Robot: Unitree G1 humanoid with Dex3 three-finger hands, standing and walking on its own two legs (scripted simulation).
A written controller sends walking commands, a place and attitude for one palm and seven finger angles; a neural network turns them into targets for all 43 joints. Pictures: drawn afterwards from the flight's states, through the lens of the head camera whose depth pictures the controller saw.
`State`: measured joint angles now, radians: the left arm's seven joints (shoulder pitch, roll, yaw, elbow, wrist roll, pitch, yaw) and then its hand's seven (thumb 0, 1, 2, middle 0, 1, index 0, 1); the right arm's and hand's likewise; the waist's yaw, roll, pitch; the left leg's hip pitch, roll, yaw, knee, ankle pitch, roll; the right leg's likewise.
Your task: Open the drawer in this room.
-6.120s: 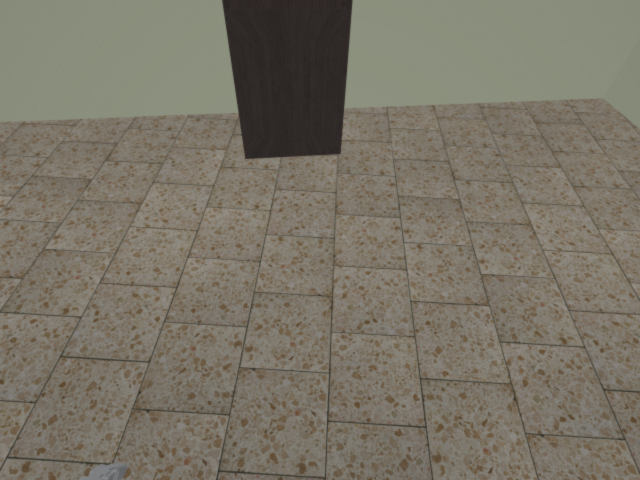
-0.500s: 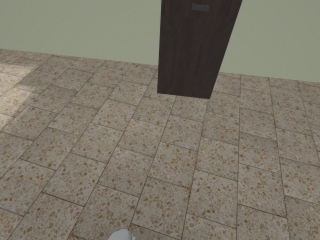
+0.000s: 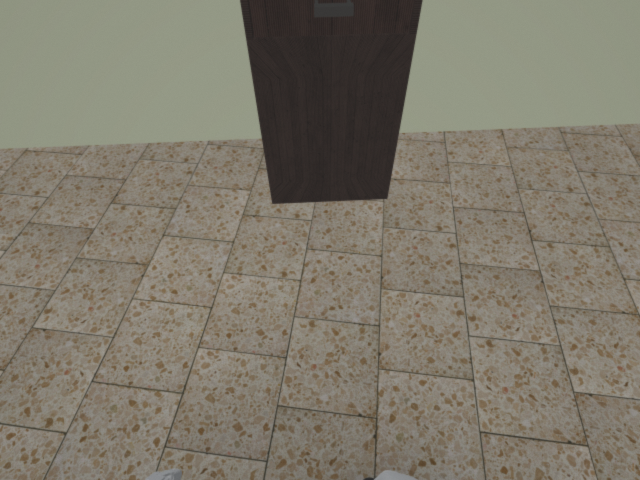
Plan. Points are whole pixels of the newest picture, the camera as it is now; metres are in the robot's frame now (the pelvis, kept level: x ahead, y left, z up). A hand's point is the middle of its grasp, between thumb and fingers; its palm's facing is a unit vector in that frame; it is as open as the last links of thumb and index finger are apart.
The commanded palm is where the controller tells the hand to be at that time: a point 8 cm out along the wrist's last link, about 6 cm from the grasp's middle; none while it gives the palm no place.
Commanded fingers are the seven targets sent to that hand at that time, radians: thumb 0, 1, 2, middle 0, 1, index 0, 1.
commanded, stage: stand and wait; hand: left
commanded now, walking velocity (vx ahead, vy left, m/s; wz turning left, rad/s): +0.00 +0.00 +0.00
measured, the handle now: (333, 6) +1.24 -0.02 +0.04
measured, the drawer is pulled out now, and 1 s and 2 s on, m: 0.00 0.00 0.00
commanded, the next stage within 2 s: look at it before walking up in 0.88 s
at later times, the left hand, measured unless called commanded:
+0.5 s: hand out of the picture +0.10 +0.19 -0.16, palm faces +0.07 -0.98 -0.20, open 7.2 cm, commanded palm none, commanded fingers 0.00 0.90 0.90 -0.20 -0.30 -0.20 -0.30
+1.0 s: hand out of the picture +0.08 +0.17 -0.16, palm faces +0.04 -0.99 -0.17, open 7.3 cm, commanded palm none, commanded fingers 0.00 0.90 0.90 -0.20 -0.30 -0.20 -0.30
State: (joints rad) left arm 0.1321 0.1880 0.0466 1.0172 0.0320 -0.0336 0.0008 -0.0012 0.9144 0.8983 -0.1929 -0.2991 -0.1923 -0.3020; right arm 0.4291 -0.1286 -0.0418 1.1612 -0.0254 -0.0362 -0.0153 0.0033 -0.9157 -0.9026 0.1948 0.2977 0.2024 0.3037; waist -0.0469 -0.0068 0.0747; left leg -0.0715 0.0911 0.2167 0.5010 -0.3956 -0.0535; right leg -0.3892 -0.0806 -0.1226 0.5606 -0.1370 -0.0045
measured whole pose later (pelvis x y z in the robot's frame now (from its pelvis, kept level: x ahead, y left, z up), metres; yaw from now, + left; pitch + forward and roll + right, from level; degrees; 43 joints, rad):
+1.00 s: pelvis +0.10 +0.02 +0.02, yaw +1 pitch -1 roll +0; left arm 0.30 0.12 -0.01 1.16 0.01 -0.01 0.05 0.00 0.92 0.90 -0.20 -0.30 -0.20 -0.30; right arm 0.30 -0.11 0.00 1.17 -0.01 -0.02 -0.04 0.01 -0.91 -0.90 0.19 0.30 0.20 0.30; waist 0.00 -0.01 0.03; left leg -0.08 0.05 0.14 0.37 -0.27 -0.01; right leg -0.13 -0.06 -0.15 0.40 -0.24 0.01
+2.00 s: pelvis +0.07 -0.01 -0.01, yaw -8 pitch +0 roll +2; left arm 0.23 0.19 0.08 1.00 0.03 0.06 0.00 0.00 0.91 0.90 -0.20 -0.30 -0.20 -0.30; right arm 0.20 -0.18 -0.06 1.03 -0.03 0.01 -0.03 0.00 -0.90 -0.90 0.20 0.30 0.20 0.30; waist 0.02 0.01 0.10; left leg -0.20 0.13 0.26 0.61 -0.38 -0.04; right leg -0.36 -0.03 -0.08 0.75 -0.39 0.00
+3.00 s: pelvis +0.33 -0.03 +0.02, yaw -41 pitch +0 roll -2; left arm 0.13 0.28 0.10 0.91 0.04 0.04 -0.04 0.00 0.92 0.90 -0.19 -0.30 -0.19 -0.30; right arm 0.38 -0.17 -0.03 1.02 -0.02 -0.06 -0.02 0.01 -0.91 -0.90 0.19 0.30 0.20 0.30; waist -0.02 -0.03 0.08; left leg -0.08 0.08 0.27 0.39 -0.32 0.03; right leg -0.65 -0.09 -0.04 1.12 -0.19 0.04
